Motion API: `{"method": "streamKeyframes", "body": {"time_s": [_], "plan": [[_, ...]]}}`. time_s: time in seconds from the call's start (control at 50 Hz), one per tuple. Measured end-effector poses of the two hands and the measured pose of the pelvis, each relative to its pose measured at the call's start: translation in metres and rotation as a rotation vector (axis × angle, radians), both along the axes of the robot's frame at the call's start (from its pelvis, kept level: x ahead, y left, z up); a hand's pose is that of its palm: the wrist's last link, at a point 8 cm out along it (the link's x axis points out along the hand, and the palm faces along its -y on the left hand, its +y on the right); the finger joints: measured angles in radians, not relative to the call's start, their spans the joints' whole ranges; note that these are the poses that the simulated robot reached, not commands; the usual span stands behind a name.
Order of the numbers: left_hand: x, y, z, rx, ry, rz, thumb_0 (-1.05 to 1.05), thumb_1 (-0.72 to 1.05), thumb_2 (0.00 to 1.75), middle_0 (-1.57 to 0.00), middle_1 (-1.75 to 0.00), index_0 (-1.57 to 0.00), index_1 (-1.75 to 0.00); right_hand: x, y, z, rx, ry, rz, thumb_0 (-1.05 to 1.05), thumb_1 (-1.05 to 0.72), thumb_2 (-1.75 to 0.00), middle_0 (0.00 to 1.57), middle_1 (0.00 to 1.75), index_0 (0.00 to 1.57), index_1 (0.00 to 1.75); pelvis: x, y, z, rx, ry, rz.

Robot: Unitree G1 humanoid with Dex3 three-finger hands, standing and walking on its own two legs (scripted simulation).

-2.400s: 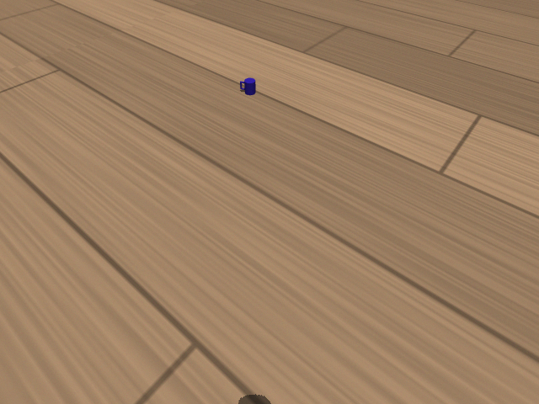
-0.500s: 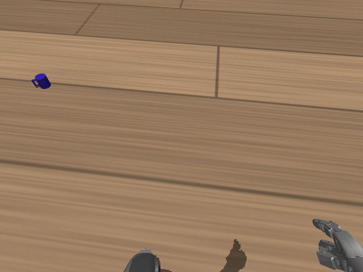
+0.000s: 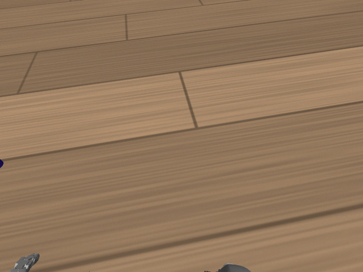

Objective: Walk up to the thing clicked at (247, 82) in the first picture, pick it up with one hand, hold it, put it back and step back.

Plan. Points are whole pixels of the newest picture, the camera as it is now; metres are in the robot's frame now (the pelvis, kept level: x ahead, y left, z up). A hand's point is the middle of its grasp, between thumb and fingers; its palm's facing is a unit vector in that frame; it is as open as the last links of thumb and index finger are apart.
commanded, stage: walk up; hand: left
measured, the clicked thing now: out of the picture +0.96 +1.22 -0.69
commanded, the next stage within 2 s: none
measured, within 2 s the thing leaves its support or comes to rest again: neither
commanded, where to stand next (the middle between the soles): +0.53 +1.32 m, yaw -44 degrees
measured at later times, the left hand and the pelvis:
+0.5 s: hand out of the picture +0.36 +0.55 -0.12, palm faces -0.26 -0.81 -0.53, open 7.3 cm; pelvis +0.21 +0.26 +0.02, yaw -12 degrees
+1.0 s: hand out of the picture +0.51 +0.75 -0.10, palm faces -0.30 -0.72 -0.63, open 7.3 cm; pelvis +0.34 +0.46 -0.01, yaw -20 degrees
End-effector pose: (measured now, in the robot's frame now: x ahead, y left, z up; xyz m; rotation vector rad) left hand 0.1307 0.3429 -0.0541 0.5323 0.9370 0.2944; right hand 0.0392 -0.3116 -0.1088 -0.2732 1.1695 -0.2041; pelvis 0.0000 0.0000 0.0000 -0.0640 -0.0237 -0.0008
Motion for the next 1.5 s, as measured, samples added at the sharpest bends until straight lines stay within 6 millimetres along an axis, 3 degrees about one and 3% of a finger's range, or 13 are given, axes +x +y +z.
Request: {"method": "streamKeyframes", "body": {"time_s": [0.14,0.26,0.36,0.52,0.64,0.72,0.84,0.96,1.1,1.22,1.32,1.4,1.5], "plan": [[-0.004,0.066,-0.005,-0.011,0.159,0.041,0.00,0.90,0.90,-0.21,-0.30,-0.21,-0.30,0.137,0.067,0.034,0.004,-0.199,0.092,0.01,-0.90,-0.90,0.21,0.29,0.21,0.30,0.062,0.076,0.013,0.006,-0.016,-0.059],[0.040,0.168,-0.028,0.013,0.262,0.009,0.01,0.89,0.90,-0.21,-0.30,-0.22,-0.31,0.202,0.128,0.038,-0.065,-0.243,0.059,0.01,-0.90,-0.90,0.20,0.29,0.21,0.30,0.123,0.165,-0.006,-0.003,0.015,-0.124],[0.118,0.240,-0.045,0.075,0.296,-0.022,0.01,0.90,0.90,-0.21,-0.30,-0.21,-0.30,0.186,0.194,0.030,-0.087,-0.142,-0.036,0.00,-0.91,-0.90,0.20,0.29,0.21,0.30,0.159,0.215,-0.011,0.035,0.021,-0.172],[0.245,0.245,-0.014,0.017,0.239,-0.192,0.01,0.91,0.90,-0.20,-0.29,-0.21,-0.30,0.131,0.264,0.028,-0.051,0.079,-0.225,0.01,-0.90,-0.90,0.21,0.30,0.21,0.30,0.217,0.272,0.020,0.070,0.041,-0.213],[0.314,0.259,-0.002,0.068,0.156,-0.284,0.00,0.90,0.90,-0.21,-0.30,-0.21,-0.30,0.149,0.297,-0.010,-0.008,0.075,-0.303,0.01,-0.90,-0.90,0.21,0.30,0.21,0.30,0.257,0.307,0.002,0.080,0.023,-0.274],[0.332,0.287,0.008,0.092,0.092,-0.256,0.00,0.90,0.90,-0.21,-0.30,-0.21,-0.30,0.191,0.328,-0.023,0.027,0.046,-0.264,0.01,-0.90,-0.90,0.20,0.29,0.20,0.30,0.273,0.331,-0.001,0.029,0.000,-0.272],[0.345,0.336,0.024,0.096,0.075,-0.247,0.00,0.90,0.90,-0.21,-0.30,-0.21,-0.30,0.254,0.366,-0.010,0.045,-0.049,-0.197,0.01,-0.90,-0.90,0.21,0.29,0.21,0.30,0.299,0.376,0.008,0.044,-0.015,-0.303],[0.370,0.411,0.014,0.116,0.132,-0.282,0.00,0.90,0.90,-0.21,-0.30,-0.22,-0.31,0.288,0.400,0.003,-0.026,-0.080,-0.209,0.01,-0.90,-0.90,0.21,0.29,0.21,0.30,0.330,0.438,0.000,0.042,0.007,-0.345],[0.425,0.506,-0.030,0.133,0.196,-0.280,0.00,0.90,0.90,-0.21,-0.30,-0.21,-0.30,0.292,0.475,0.016,-0.143,-0.031,-0.257,0.00,-0.91,-0.90,0.20,0.29,0.20,0.30,0.365,0.519,-0.018,0.057,0.010,-0.395],[0.465,0.506,-0.034,0.036,0.252,-0.367,0.01,0.90,0.90,-0.20,-0.29,-0.21,-0.30,0.270,0.551,0.034,-0.119,0.047,-0.368,0.01,-0.90,-0.90,0.21,0.29,0.21,0.30,0.391,0.563,0.007,0.044,0.034,-0.413],[0.495,0.508,-0.030,0.002,0.252,-0.449,0.00,0.90,0.90,-0.21,-0.30,-0.21,-0.30,0.264,0.599,0.026,-0.093,0.056,-0.436,0.01,-0.90,-0.90,0.21,0.30,0.21,0.30,0.410,0.599,0.009,0.058,0.019,-0.456],[0.516,0.525,-0.028,0.023,0.207,-0.489,0.00,0.90,0.90,-0.21,-0.30,-0.21,-0.30,0.275,0.629,0.001,-0.063,0.026,-0.471,0.01,-0.90,-0.90,0.21,0.30,0.21,0.30,0.423,0.627,-0.004,0.051,0.004,-0.494],[0.528,0.575,-0.015,0.050,0.103,-0.438,0.00,0.90,0.90,-0.21,-0.30,-0.22,-0.31,0.309,0.672,-0.011,-0.014,0.005,-0.417,0.01,-0.90,-0.90,0.21,0.29,0.21,0.30,0.426,0.664,-0.006,0.010,-0.030,-0.469]]}}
